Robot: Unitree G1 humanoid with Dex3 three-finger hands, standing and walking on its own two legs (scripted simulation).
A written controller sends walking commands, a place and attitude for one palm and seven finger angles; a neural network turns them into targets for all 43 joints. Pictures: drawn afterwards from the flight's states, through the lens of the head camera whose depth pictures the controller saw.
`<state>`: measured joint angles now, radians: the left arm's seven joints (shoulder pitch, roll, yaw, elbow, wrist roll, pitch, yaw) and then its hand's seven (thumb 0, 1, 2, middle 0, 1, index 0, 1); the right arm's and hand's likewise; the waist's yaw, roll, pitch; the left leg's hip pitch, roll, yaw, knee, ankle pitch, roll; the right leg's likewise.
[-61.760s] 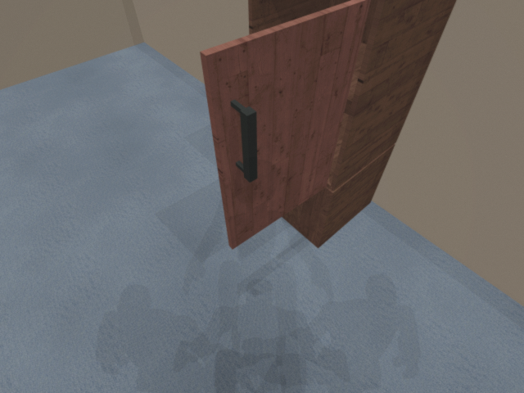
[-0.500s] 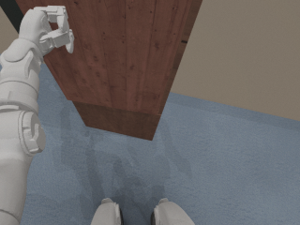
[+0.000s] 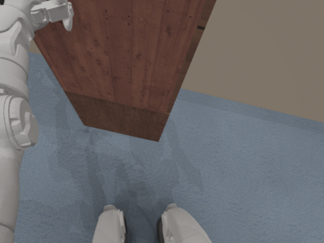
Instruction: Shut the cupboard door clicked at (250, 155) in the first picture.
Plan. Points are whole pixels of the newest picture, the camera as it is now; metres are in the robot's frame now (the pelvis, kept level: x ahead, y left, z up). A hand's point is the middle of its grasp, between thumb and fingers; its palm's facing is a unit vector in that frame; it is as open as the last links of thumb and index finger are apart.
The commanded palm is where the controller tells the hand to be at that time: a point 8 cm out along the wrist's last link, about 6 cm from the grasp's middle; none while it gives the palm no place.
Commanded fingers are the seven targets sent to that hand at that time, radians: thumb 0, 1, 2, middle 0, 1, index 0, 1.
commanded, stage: pull the fist back off the door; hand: left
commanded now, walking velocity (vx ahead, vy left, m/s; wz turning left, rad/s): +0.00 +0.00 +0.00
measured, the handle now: out of the picture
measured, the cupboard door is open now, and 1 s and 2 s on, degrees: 0 0 0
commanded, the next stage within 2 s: draw the hand back to the body in 0.86 s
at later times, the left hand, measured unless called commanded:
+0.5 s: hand (80, 11) +0.57 +0.09 +0.15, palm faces +0.10 -1.00 -0.02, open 3.1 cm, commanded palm +0.53 +0.14 +0.15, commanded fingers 0.00 0.90 0.90 -1.30 -1.50 -1.30 -1.50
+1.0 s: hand (79, 39) +0.50 +0.10 +0.15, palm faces +0.09 -1.00 -0.03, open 3.1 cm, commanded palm +0.46 +0.15 +0.15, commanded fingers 0.00 0.90 0.90 -1.30 -1.50 -1.30 -1.50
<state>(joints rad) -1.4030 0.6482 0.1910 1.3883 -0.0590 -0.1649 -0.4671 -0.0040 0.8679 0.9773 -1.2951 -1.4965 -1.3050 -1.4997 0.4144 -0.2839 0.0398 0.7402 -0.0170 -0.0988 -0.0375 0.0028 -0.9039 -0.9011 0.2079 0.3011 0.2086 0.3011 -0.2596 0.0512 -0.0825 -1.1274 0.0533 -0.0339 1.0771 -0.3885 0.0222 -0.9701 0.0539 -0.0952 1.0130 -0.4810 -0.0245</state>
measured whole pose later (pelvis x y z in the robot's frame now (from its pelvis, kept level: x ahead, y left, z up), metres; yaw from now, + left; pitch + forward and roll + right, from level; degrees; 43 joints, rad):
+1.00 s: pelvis +0.03 -0.02 +0.04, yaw +1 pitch +13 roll -1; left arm -0.80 0.19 0.19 1.02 -0.07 -0.34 0.08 0.02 0.90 0.90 -1.30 -1.50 -1.30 -1.50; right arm 0.30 -0.26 -0.03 0.65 -0.01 -0.01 0.04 0.00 -0.91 -0.90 0.20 0.30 0.20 0.30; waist -0.09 0.04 -0.12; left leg -0.71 0.03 0.01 0.84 -0.36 0.00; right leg -0.59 0.04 -0.05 0.83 -0.46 -0.04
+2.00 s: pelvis +0.04 +0.00 +0.09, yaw +1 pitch -3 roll +0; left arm 0.27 0.31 0.22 -0.19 -0.07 -0.06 0.08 0.01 0.89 0.90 -0.68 -0.82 -0.68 -0.83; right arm 0.17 -0.21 0.05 0.60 0.03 -0.03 -0.06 0.01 -0.90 -0.90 0.21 0.30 0.21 0.30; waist 0.06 0.06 -0.01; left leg -0.17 -0.01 0.05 0.42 -0.20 0.03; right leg -0.06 0.00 -0.01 0.40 -0.29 -0.01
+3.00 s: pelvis +0.02 +0.01 +0.08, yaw +0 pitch +0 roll -1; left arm 0.53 0.41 0.37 -0.40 -0.07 -0.11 0.11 0.01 0.89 0.90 -0.21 -0.30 -0.21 -0.30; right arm 0.17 -0.26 -0.01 0.57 0.03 0.04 -0.09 0.01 -0.91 -0.90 0.20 0.30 0.21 0.30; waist 0.01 0.06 -0.03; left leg -0.30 0.00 0.06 0.50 -0.21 0.04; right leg -0.19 0.01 0.00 0.47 -0.29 0.01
